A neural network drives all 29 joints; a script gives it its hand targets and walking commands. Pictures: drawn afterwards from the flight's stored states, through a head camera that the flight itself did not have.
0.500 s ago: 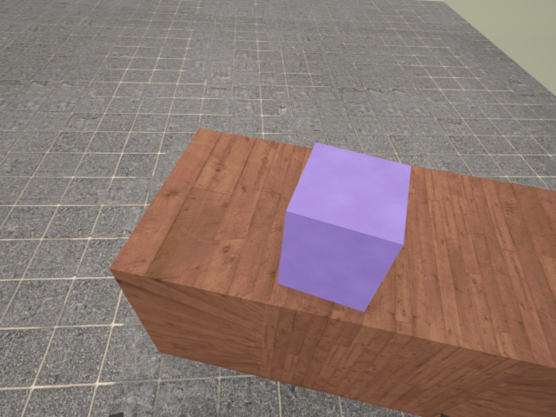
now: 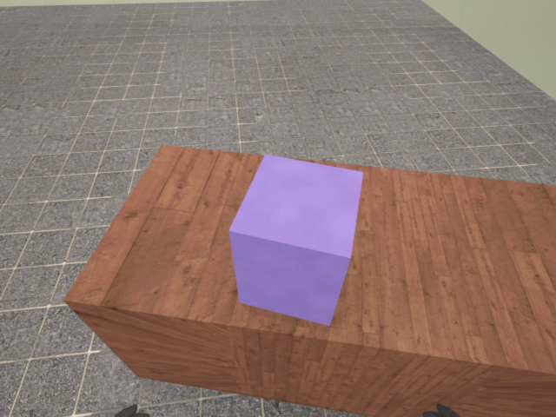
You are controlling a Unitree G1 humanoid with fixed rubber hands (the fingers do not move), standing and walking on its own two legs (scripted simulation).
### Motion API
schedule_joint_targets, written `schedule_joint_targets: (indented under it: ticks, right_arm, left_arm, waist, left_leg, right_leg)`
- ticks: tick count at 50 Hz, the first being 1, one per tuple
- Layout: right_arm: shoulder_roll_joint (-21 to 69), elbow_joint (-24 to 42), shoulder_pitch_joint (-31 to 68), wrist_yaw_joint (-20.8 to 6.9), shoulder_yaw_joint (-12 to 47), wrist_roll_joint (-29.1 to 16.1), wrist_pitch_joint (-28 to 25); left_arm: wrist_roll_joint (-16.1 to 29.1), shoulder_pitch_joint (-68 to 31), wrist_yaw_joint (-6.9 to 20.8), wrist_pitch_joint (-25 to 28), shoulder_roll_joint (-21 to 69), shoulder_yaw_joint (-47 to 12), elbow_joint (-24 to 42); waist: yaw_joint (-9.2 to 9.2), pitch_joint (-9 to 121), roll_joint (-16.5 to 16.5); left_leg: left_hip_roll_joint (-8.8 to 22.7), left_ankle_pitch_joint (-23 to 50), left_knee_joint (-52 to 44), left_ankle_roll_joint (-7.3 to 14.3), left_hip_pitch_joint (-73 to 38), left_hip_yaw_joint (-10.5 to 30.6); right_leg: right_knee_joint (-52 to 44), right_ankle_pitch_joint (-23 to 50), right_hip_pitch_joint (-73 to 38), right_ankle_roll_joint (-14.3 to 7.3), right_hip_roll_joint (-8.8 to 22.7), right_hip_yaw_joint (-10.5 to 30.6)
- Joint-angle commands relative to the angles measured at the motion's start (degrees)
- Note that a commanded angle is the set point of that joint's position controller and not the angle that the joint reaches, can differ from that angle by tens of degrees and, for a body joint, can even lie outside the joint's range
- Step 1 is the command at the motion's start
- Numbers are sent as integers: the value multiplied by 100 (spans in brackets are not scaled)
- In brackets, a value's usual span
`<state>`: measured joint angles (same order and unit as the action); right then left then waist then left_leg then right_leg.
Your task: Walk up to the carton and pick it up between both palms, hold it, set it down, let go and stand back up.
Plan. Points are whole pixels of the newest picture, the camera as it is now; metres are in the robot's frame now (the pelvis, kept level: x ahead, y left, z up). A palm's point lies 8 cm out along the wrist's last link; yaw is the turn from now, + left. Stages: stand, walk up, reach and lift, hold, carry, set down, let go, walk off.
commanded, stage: walk up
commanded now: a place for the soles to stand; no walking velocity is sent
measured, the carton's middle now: (297, 241) +0.48 -0.02 -0.08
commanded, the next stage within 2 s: reach and lift in 1.06 s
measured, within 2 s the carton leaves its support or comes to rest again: neither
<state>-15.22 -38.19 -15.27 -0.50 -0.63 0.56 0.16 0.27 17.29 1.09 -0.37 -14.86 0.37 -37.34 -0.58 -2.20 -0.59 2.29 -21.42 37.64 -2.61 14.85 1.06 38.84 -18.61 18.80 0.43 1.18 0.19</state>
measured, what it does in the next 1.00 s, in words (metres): stands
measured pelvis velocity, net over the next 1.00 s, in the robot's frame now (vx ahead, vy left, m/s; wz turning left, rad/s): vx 0.01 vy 0.01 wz -0.20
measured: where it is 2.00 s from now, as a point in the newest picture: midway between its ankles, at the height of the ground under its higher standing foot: outside the picture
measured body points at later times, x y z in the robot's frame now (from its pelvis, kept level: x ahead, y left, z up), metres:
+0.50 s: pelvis +0.01 +0.00 +0.00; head +0.02 +0.00 +0.45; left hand +0.14 +0.25 -0.10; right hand +0.12 -0.27 -0.10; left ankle -0.01 +0.15 -0.72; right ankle +0.02 -0.13 -0.72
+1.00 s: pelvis +0.01 +0.01 +0.00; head +0.02 +0.00 +0.45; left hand +0.17 +0.25 -0.10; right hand +0.06 -0.27 -0.12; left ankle -0.01 +0.15 -0.72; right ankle +0.02 -0.13 -0.72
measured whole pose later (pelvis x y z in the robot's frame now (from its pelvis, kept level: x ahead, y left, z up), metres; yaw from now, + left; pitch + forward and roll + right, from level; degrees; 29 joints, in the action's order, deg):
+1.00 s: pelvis +0.01 +0.01 +0.00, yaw -12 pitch -2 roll +1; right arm -16.9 -38.7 -16.0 -0.4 -0.8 0.9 2.2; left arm -0.4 17.7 0.4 -0.7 -15.5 1.9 -35.5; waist 0.2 -3.0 -0.3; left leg 5.6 -24.2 37.6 -1.9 10.8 -10.3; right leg 40.7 -18.0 20.7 1.2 -3.5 10.9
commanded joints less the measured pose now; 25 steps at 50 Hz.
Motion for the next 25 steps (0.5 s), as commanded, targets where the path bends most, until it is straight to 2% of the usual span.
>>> schedule_joint_targets:
  ticks: [1, 11, 25]
  right_arm:
    - [-855, 566, 93, 49, -241, 0, -98]
    - [-853, 569, 430, 28, -221, -5, -45]
    - [-951, 496, 418, 9, -250, -6, -14]
  left_arm:
    - [4, 132, -57, 179, -1027, 318, 539]
    - [-1, -41, -36, 145, -1022, 354, 679]
    - [-47, -7, -39, 127, -1002, 413, 758]
  waist:
    - [31, 629, 54]
    - [29, 341, -130]
    - [14, 283, 43]
  left_leg:
    - [313, 1663, -602, 440, -371, 285]
    - [372, 1139, -792, 412, -340, 8]
    - [513, 680, -982, 503, -319, -256]
  right_leg:
    - [-785, 2379, -394, -473, 540, 758]
    - [-1019, 1956, -181, -447, 407, 880]
    - [-820, 1673, -121, -392, 115, 990]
